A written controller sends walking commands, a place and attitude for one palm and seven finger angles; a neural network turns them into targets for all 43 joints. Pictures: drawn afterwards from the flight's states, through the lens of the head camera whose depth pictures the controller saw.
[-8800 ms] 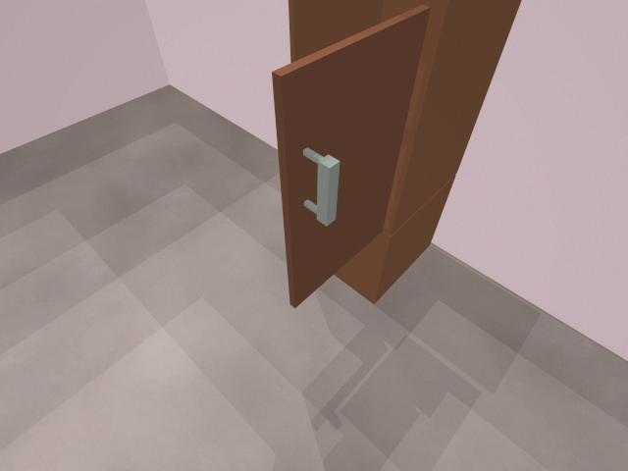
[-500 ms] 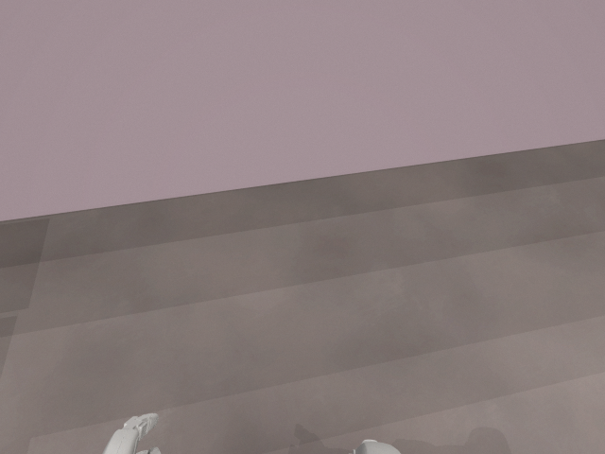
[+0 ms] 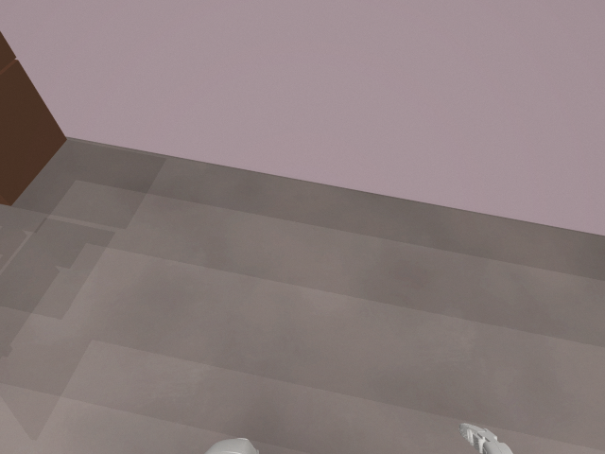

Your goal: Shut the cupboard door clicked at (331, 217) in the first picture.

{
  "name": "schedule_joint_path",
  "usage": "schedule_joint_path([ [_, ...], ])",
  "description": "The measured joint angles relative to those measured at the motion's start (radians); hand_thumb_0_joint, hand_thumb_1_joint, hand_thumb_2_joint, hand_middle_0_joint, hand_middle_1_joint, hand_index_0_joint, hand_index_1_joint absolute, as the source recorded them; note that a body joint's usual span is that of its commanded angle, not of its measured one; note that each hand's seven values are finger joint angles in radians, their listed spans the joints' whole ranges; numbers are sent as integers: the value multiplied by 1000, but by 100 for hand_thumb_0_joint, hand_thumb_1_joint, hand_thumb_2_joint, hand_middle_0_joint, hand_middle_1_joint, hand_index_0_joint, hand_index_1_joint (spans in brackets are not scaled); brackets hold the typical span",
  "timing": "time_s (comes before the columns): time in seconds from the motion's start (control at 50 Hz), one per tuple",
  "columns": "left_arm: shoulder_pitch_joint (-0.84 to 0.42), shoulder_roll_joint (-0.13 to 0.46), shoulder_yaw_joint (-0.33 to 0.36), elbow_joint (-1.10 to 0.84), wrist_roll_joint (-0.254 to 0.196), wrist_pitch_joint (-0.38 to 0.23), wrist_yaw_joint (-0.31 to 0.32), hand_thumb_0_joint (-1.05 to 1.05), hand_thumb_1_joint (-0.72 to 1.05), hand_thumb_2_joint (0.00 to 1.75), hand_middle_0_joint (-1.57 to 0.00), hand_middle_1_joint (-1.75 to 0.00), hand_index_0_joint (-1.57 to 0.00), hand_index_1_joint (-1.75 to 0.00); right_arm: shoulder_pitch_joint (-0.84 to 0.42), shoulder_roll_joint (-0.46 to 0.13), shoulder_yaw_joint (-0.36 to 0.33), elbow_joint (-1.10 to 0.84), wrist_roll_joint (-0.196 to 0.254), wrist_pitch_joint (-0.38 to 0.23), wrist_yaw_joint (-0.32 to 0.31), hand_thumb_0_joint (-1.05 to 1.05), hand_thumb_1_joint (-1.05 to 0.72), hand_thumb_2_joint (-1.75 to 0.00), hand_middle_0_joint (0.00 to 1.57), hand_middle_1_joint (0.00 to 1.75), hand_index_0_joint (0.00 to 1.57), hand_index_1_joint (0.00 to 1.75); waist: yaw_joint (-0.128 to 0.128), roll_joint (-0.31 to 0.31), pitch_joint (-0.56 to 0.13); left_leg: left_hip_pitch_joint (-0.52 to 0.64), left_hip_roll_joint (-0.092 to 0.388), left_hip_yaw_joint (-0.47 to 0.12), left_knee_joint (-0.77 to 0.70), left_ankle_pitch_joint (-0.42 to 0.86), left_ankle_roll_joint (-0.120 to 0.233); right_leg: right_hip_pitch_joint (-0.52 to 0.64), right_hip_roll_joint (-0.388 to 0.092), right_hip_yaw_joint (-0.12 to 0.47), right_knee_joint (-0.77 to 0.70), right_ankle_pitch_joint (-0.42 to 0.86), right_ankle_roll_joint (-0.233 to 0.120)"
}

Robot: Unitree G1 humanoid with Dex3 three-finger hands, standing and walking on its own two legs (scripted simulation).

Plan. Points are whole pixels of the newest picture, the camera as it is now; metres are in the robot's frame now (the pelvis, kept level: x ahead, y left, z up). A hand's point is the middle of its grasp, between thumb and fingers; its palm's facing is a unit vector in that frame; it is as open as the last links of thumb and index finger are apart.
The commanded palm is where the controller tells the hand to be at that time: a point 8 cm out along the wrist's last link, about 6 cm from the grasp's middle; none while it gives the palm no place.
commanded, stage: walk to a spot facing it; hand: left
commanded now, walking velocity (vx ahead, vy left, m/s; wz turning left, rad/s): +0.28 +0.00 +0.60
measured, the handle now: out of the picture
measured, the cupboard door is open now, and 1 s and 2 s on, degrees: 89 89 89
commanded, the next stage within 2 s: turn to face it in 1.84 s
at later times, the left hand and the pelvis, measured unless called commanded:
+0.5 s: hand (182, 409) +0.18 +0.18 -0.13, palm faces +0.25 -0.94 -0.23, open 7.4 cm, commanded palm none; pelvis +0.11 -0.03 +0.01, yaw +16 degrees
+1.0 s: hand (142, 447) +0.13 +0.24 -0.17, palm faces +0.59 -0.79 -0.18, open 7.4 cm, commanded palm none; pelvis +0.26 +0.10 +0.01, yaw +32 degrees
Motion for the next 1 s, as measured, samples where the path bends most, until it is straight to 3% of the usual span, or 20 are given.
schedule_joint_path([
  [0.04, -10, 15, 7, 17, 3, 25, 4, 0, 91, 90, -20, -30, -20, -30, 7, 5, 8, -13, -2, -15, -10, 1, -91, -90, 20, 30, 19, 30, 6, 1, -10, -5, -3, -15, 17, -32, 26, -85, 37, 84, 182, -56, 7],
  [0.12, -40, 21, 15, 24, 8, 22, -15, 1, 91, 90, -19, -30, -19, -30, 50, 15, 19, -11, -5, -32, -27, 0, -91, -90, 20, 30, 20, 30, 8, 15, -30, 45, -15, -53, -80, 6, 26, -194, 70, 167, 314, 71, 14],
  [0.22, -71, 8, 7, -1, 10, 1, -33, 1, 91, 90, -19, -30, -19, -30, 116, 31, 27, 19, -3, -44, -24, 0, -91, -90, 20, 30, 20, 30, -3, 37, -52, 106, -24, -105, -190, 50, 28, -237, 78, 198, 221, 162, 23],
  [0.32, -115, -13, -2, -25, 8, -8, -43, 0, 91, 90, -19, -30, -19, -30, 181, 44, 21, 53, -6, -42, -18, 1, -91, -90, 20, 30, 20, 30, -31, 55, -59, 137, -30, -161, -220, 43, 13, -201, 94, 199, 6, 176, 29],
  [0.4, -137, -29, -8, -44, 7, -29, -49, 0, 91, 90, -19, -30, -19, -30, 223, 42, 8, 82, -5, -30, -19, 1, -91, -90, 20, 30, 20, 30, -51, 74, -62, 136, -32, -205, -156, -20, -12, -96, 132, 173, -212, 205, 23],
  [0.44, -139, -39, -12, -54, 11, -57, -44, 0, 91, 90, -20, -30, -20, -30, 241, 35, 0, 99, 2, -26, -21, 1, -91, -90, 20, 30, 20, 30, -48, 80, -67, 89, -38, -212, -15, -121, -13, -47, 137, 160, -286, 227, -14],
  [0.48, -135, -61, -21, -55, 10, -72, -35, 0, 91, 90, -20, -30, -20, -30, 230, 21, -9, 121, -2, -15, -18, 1, -91, -90, 20, 30, 20, 30, -48, 98, -53, -1, -26, -175, 225, -185, -13, -22, 130, 119, -257, 217, -49],
  [0.52, -107, -77, -25, -44, 8, -83, -25, 0, 91, 90, -20, -30, -20, -30, 210, 10, -17, 132, -7, -9, -9, 1, -91, -90, 20, 30, 20, 30, -46, 96, -51, -92, -5, -127, 414, -123, -20, 30, 116, 86, -290, 206, -57],
  [0.56, -73, -90, -26, -20, 7, -89, -18, 0, 91, 90, -20, -30, -20, -30, 188, 2, -22, 126, -9, -7, -1, 1, -91, -90, 20, 30, 20, 30, -50, 90, -54, -167, 25, -91, 499, -41, -34, 88, 104, 49, -349, 211, -51],
  [0.64, -8, -82, -13, 30, 6, -106, 0, -1, 94, 90, -20, -30, -20, -30, 129, -4, -24, 101, -8, -8, 10, 1, -91, -90, 20, 30, 19, 30, -41, 72, -49, -261, 68, -57, 467, 45, -48, 187, 88, -25, -442, 207, -44],
  [0.78, 108, -56, -26, 111, 12, -101, -3, 0, 93, 90, -20, -30, -20, -30, -18, -13, 0, 52, -8, -18, 24, 1, -92, -90, 19, 30, 19, 30, 13, 55, -3, -240, 68, 11, 132, 76, -14, 318, 65, -121, -470, 129, 4],
  [0.82, 143, -50, -27, 133, 11, -94, -7, 0, 92, 90, -20, -30, -20, -30, -51, -9, 9, 33, -9, -33, 22, 1, -92, -90, 19, 30, 19, 30, 29, 40, 6, -191, 39, 40, 51, 44, 13, 337, 37, -134, -423, 80, 27],
  [0.86, 185, -53, -28, 156, 6, -80, -15, 0, 92, 90, -20, -30, -20, -30, -64, -12, 18, 4, -13, -58, 18, 1, -92, -90, 19, 30, 19, 30, 30, 44, -3, -116, 16, 55, -42, 88, 51, 293, -4, -125, -239, 20, 30],
  [0.9, 175, -49, -26, 168, -1, -51, -24, 0, 92, 90, -20, -30, -20, -30, -65, -6, 18, -13, -12, -83, 2, 1, -92, -90, 20, 30, 19, 30, 25, 44, 2, -126, 5, 50, 31, 97, 84, 149, -6, 2, 114, -8, 6],
  [0.94, 138, -40, -21, 165, -1, -36, -20, 1, 92, 90, -20, -30, -19, -30, -44, 9, 25, -9, -5, -90, -14, 0, -92, -90, 20, 30, 19, 30, 39, 32, -1, -93, -9, 49, 33, 47, 91, -2, 19, 108, 365, 41, -11],
  [1.0, 69, -44, -15, 138, 11, -39, -22, 1, 91, 90, -19, -30, -19, -30, 6, 35, 35, 22, -2, -96, -31, 0, -91, -90, 20, 30, 19, 30, 45, 26, -11, -5, -31, 37, -64, 53, 83, -160, 22, 158, 429, 149, -14],
])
